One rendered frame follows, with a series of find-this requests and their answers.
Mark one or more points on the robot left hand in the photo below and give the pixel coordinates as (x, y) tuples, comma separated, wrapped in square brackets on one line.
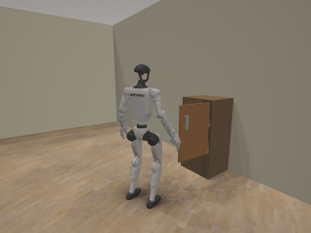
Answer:
[(123, 129)]

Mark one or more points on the left robot foot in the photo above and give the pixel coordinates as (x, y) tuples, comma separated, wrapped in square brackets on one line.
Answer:
[(130, 195)]

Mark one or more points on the left robot upper arm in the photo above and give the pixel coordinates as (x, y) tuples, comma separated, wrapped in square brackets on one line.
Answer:
[(124, 100)]

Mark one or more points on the right robot forearm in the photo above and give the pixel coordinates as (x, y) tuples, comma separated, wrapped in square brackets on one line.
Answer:
[(167, 125)]

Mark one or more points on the handle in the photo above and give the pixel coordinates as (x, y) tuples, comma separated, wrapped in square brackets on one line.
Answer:
[(186, 123)]

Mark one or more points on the right robot upper arm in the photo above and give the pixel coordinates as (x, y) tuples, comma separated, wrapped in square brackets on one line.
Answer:
[(156, 94)]

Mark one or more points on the left robot forearm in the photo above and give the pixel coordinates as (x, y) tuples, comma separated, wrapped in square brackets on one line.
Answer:
[(122, 119)]

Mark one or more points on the robot right hand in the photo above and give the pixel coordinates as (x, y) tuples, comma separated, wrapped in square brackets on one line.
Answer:
[(175, 140)]

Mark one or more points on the right robot thigh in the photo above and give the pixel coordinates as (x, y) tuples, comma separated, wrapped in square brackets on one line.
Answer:
[(155, 142)]

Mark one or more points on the cupboard door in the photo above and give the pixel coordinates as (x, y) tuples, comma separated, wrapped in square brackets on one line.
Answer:
[(194, 140)]

